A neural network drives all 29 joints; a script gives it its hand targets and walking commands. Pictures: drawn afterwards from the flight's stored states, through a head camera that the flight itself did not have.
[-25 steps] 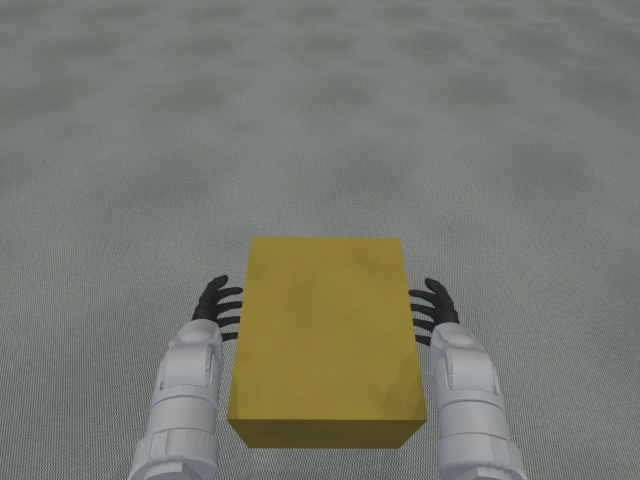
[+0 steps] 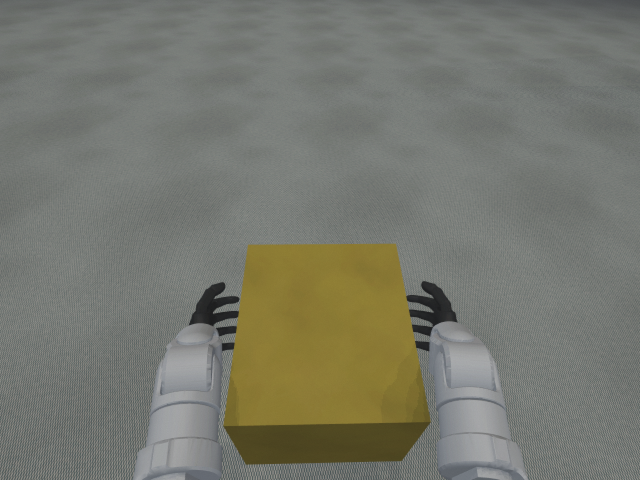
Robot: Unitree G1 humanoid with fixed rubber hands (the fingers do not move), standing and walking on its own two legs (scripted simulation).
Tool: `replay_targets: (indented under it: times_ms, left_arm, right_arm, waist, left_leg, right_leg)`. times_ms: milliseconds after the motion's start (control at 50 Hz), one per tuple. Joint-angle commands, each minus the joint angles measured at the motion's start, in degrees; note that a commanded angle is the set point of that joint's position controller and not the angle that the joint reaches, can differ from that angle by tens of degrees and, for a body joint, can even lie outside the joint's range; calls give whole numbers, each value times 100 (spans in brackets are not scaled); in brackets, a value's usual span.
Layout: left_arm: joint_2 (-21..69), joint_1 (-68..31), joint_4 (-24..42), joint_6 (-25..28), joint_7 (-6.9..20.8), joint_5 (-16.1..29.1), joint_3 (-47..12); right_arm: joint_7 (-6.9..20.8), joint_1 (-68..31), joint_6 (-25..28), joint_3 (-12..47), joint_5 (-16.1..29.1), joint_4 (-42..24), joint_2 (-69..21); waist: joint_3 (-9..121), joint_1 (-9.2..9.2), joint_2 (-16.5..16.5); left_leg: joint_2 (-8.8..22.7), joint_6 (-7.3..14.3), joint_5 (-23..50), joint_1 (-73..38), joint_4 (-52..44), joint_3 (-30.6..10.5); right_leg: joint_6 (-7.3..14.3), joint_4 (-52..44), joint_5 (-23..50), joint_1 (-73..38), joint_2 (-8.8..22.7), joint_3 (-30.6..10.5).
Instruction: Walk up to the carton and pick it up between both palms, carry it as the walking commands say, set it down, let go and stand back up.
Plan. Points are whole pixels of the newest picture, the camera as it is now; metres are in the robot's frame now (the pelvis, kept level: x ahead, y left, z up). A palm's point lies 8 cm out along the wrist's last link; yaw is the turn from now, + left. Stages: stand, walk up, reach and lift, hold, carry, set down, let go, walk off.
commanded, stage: reach and lift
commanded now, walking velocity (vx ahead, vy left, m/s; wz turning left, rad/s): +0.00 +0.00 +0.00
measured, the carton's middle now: (323, 350) +0.32 +0.00 -0.03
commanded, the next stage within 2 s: hold in 0.72 s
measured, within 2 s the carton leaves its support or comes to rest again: neither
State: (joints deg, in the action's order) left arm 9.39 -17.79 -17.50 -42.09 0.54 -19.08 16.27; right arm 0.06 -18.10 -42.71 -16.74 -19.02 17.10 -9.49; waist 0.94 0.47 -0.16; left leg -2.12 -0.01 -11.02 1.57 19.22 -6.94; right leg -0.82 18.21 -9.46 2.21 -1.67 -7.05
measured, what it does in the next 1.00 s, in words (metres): stands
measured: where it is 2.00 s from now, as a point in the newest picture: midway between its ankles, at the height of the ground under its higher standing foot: outside the picture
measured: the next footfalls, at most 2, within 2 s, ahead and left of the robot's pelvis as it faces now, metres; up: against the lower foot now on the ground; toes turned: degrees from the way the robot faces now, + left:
none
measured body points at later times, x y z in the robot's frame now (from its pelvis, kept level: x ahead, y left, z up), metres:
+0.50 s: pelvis +0.01 -0.01 +0.00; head -0.04 -0.01 +0.45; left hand +0.30 +0.16 +0.04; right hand +0.31 -0.16 +0.04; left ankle +0.00 +0.12 -0.75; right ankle +0.02 -0.13 -0.75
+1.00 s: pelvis +0.00 +0.00 +0.00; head -0.06 +0.00 +0.45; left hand +0.29 +0.16 +0.04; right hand +0.29 -0.16 +0.04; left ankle +0.00 +0.12 -0.75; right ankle +0.02 -0.13 -0.75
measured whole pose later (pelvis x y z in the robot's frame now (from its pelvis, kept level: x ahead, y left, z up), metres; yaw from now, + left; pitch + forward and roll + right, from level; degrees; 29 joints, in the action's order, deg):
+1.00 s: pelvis +0.00 +0.00 +0.00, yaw +0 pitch -7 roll +0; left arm 8.4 -13.5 -13.0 -43.6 0.3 -17.2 13.0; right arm -0.1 -13.9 -43.8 -12.7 -16.5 13.1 -8.5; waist 0.5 0.0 0.1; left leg -2.0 -0.3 -11.0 1.3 19.5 -7.1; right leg -0.4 19.1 -9.9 2.1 -1.8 -6.2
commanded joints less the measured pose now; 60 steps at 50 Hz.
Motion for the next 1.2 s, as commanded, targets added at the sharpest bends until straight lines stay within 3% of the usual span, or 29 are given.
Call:
replay_targets:
  times_ms: [0, 300, 560, 1000, 1180]
  left_arm:
    - [5164, -3100, 97, 202, 1560, 1655, -3124]
    - [5010, -2750, 267, 175, 1523, 1633, -3136]
    - [4964, -2406, 654, 130, 1521, 1755, -3367]
    - [5025, -2481, 613, 92, 1496, 1789, -3402]
    - [5065, -2544, 506, 89, 1531, 1769, -3342]
  right_arm:
    - [1556, -2968, 204, 3029, 1615, -41, -5214]
    - [1524, -2724, 191, 3206, 1702, -271, -5216]
    - [1463, -2316, 150, 3437, 1821, -598, -5223]
    - [1513, -2451, 129, 3450, 1875, -578, -5154]
    - [1537, -2519, 123, 3420, 1875, -469, -5205]
  waist:
    - [1214, 32, 88]
    - [1250, -86, 4]
    - [1255, -66, -2]
    - [983, -40, 72]
    - [985, -40, 50]
  left_leg:
    - [-238, -127, 777, -5, -324, 270]
    - [-299, -104, 1016, -71, -328, 291]
    - [-333, -95, 1142, -118, -310, 289]
    - [-271, -71, 426, 126, -331, 282]
    - [-270, -49, 377, 128, -327, 283]
  right_leg:
    - [37, -164, 833, -366, -332, 368]
    - [-32, -165, 1148, -440, -329, 367]
    - [-44, -146, 1417, -497, -311, 355]
    - [62, -121, 555, -309, -319, 412]
    - [53, -116, 533, -302, -301, 393]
